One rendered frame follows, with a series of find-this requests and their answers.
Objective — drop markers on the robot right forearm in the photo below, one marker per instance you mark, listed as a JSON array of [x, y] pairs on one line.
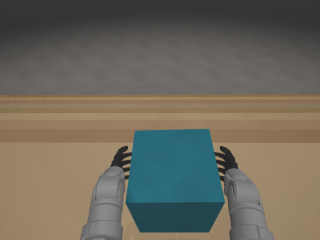
[[245, 208]]

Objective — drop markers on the left robot hand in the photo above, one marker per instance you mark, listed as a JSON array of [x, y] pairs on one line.
[[119, 156]]

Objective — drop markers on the carton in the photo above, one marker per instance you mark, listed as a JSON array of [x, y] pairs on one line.
[[174, 184]]

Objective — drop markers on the right robot hand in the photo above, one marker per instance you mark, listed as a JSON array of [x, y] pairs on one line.
[[229, 162]]

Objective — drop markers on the robot left forearm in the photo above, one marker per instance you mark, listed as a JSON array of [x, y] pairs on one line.
[[105, 212]]

